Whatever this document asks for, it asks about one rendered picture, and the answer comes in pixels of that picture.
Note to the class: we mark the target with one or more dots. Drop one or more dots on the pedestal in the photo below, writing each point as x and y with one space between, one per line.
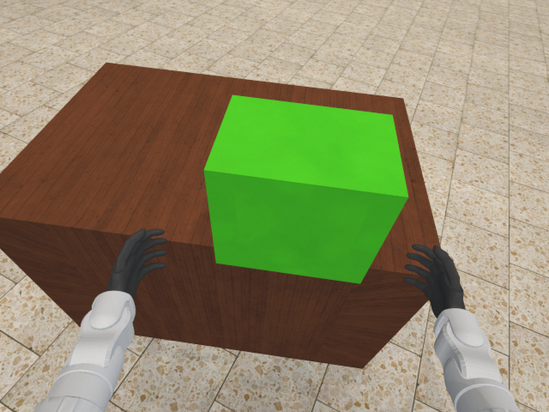
128 152

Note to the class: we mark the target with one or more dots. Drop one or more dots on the robot right hand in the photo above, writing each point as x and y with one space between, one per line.
444 290

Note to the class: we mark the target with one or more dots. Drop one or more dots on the carton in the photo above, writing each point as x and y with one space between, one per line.
302 189

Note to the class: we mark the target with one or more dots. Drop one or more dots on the robot left forearm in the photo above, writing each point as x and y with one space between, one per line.
89 376

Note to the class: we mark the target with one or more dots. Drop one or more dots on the robot left hand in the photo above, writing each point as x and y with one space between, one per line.
128 270

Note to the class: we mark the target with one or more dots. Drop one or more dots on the robot right forearm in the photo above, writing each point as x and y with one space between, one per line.
471 377

